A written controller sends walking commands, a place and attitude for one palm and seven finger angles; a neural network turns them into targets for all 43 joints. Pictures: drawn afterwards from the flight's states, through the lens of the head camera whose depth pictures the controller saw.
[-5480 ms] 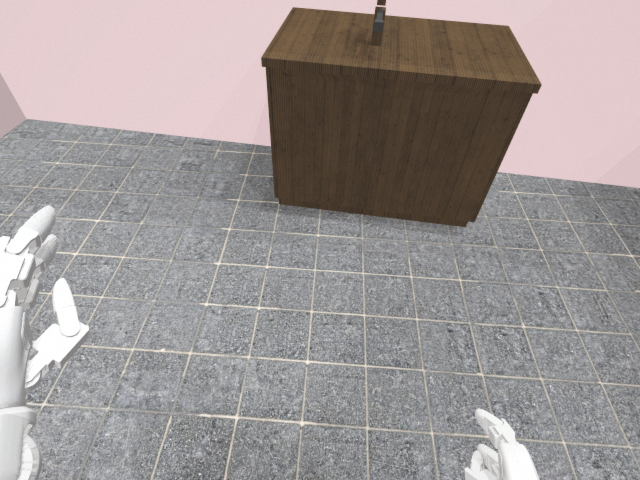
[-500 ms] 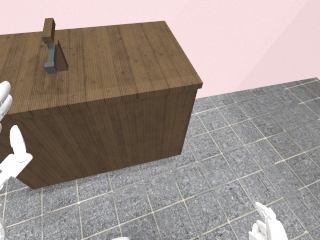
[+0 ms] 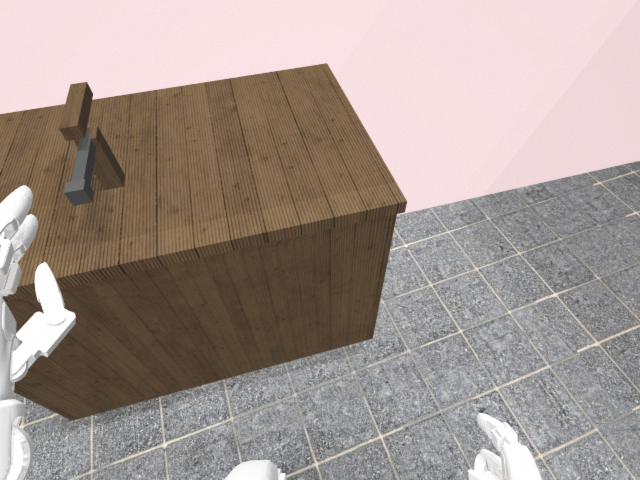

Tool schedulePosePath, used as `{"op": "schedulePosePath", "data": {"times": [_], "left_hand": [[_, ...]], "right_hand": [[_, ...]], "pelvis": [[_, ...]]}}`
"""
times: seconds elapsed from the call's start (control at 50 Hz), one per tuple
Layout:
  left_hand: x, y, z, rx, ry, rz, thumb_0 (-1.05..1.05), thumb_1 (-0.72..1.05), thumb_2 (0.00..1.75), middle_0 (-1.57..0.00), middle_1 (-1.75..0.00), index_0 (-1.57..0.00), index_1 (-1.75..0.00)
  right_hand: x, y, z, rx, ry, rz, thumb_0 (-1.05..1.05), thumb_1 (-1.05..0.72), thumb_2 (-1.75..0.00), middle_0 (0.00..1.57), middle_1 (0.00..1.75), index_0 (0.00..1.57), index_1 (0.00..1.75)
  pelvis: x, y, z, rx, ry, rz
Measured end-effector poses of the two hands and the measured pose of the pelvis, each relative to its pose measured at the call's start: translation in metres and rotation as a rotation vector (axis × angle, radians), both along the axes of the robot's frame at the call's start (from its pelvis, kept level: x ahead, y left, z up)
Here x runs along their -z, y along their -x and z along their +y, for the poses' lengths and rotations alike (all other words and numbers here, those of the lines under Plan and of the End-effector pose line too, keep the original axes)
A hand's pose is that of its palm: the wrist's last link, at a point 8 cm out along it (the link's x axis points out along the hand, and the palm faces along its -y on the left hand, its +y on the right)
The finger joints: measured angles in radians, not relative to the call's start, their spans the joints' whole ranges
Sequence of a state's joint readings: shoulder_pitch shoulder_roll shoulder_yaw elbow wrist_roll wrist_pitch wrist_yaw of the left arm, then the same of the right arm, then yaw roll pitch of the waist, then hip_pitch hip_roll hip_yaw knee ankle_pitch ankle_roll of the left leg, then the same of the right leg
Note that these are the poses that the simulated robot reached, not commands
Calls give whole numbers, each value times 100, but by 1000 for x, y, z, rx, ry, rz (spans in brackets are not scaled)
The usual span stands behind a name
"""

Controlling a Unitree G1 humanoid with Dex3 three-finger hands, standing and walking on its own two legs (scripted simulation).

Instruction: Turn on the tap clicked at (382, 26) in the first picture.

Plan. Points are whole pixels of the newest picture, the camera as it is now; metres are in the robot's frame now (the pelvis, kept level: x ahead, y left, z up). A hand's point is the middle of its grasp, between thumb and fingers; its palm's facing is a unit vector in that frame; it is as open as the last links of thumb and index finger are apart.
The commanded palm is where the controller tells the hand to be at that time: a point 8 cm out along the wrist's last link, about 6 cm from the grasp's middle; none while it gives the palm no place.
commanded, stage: come to a stop and stand still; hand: left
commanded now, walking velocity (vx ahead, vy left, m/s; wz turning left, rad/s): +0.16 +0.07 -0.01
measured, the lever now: (79, 192) +0.49 +0.41 +0.06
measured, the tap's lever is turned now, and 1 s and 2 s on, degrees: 0 0 0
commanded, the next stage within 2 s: look again from close up in 1.76 s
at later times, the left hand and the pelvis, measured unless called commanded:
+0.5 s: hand (97, 288) +0.25 +0.22 +0.17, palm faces +0.35 -0.84 -0.41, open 7.4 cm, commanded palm +0.21 +0.27 +0.18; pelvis +0.04 +0.00 +0.00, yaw -1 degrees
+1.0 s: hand (38, 261) +0.26 +0.26 +0.20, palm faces +0.44 -0.82 -0.37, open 7.4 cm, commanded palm +0.18 +0.27 +0.18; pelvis +0.00 +0.00 +0.00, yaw -4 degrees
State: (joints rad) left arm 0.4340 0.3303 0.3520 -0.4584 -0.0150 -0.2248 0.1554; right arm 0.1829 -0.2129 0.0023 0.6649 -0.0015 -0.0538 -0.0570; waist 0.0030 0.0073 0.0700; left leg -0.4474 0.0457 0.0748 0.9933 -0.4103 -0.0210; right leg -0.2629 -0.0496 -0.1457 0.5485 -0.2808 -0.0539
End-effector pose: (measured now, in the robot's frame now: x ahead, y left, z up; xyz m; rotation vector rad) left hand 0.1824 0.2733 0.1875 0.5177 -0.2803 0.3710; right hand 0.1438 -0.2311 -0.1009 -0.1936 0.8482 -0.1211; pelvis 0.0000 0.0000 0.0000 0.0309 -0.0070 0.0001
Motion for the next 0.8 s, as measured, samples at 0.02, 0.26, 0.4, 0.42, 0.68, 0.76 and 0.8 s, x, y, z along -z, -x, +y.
{"op": "schedulePosePath", "data": {"times": [0.02, 0.26, 0.4, 0.42, 0.68, 0.76, 0.8], "left_hand": [[0, -4, -1, 11, 1, 1, 2, 89, 90, -21, -30, -21, -30], [-3, -42, 25, 53, -5, -83, 1, 89, 90, -21, -30, -21, -30], [-1, -41, 2, 58, 4, -9, 2, 89, 90, -21, -30, -21, -30], [0, -39, -2, 60, 9, 2, 2, 89, 90, -21, -30, -21, -30], [10, -35, 7, 26, 60, 40, 2, 89, 90, -21, -30, -21, -30], [9, -30, 3, 47, 57, 31, 2, 89, 90, -21, -30, -21, -30], [8, -26, 1, 58, 57, 25, 2, 89, 90, -21, -30, -21, -30]], "right_hand": [[-5, -4, -5, 7, 18, -6, 1, -90, -90, 20, 30, 20, 30], [-32, -51, 3, 46, 84, -129, 1, -91, -90, 20, 30, 19, 30], [-23, -59, 33, -34, -50, -151, 1, -90, -90, 20, 30, 20, 30], [-21, -58, 34, -38, -61, -145, 1, -90, -90, 20, 30, 20, 30], [-20, -31, 2, 24, 41, -58, 1, -90, -90, 20, 30, 20, 30], [-28, -26, -5, 38, 62, -91, 1, -90, -90, 20, 30, 20, 30], [-31, -24, -7, 41, 65, -105, 1, -90, -90, 20, 30, 20, 30]], "pelvis": [[-1, -3, 0, -1, -3, 1], [5, -39, 17, 12, 16, -17], [2, -40, 3, 16, 38, -20], [2, -40, 1, 16, 42, -16], [-2, -32, 4, 32, 33, -5], [-3, -26, 3, 35, 36, -4], [-3, -23, 2, 36, 39, -4]]}}
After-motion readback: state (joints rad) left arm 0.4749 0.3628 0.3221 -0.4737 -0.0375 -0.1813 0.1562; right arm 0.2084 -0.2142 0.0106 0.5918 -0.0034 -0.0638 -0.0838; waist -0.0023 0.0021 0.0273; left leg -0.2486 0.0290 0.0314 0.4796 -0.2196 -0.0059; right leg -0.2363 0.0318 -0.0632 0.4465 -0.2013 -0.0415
